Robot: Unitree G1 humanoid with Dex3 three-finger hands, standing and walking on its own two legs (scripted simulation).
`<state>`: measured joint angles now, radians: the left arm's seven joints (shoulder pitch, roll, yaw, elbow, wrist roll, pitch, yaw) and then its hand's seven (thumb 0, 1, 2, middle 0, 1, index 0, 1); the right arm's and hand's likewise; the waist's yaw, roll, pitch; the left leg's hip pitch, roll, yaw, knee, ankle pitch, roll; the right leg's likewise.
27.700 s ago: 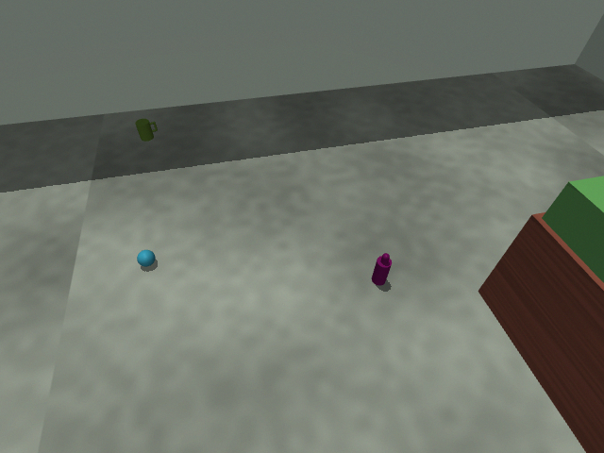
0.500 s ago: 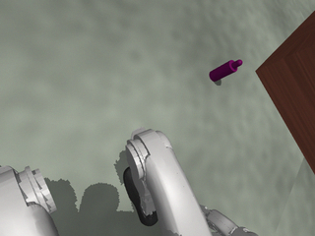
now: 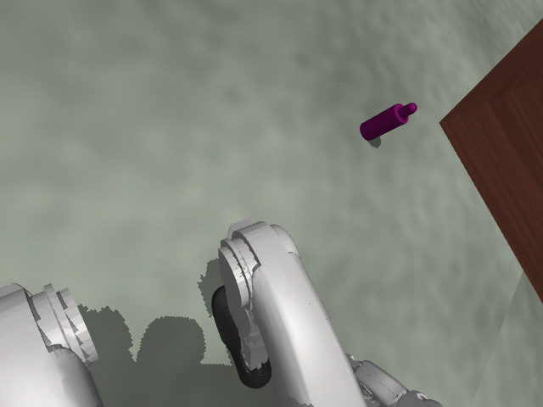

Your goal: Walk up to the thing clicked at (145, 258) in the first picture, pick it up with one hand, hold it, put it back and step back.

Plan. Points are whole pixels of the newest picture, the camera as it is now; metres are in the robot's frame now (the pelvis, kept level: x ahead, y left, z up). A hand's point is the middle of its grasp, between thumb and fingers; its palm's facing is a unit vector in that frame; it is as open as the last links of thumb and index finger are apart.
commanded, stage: close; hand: left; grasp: from above
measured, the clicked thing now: out of the picture +0.42 +0.32 -0.26
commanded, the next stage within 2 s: settle in 0.74 s
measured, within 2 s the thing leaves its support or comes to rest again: leaves its support in 1.12 s
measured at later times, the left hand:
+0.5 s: hand out of the picture +0.41 +0.33 -0.24, palm faces -0.43 -0.17 -0.89, open 9.3 cm
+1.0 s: hand out of the picture +0.41 +0.33 -0.24, palm faces -0.43 -0.17 -0.89, open 9.2 cm
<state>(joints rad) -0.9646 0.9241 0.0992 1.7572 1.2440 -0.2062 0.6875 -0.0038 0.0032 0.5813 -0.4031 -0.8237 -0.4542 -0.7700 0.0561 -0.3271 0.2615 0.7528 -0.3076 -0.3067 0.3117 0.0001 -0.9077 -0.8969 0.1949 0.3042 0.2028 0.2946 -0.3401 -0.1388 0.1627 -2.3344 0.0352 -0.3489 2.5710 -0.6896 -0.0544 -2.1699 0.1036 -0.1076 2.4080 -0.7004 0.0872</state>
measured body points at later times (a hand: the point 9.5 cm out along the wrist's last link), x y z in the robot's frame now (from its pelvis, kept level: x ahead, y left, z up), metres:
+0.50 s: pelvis +0.00 +0.00 +0.00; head +0.25 +0.13 +0.35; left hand +0.42 +0.33 -0.19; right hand +0.07 -0.25 -0.06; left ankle +0.07 +0.14 -0.26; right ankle +0.12 -0.14 -0.26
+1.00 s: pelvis +0.00 +0.00 +0.00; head +0.26 +0.13 +0.35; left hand +0.43 +0.33 -0.19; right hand +0.07 -0.26 -0.06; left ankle +0.07 +0.14 -0.26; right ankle +0.12 -0.14 -0.26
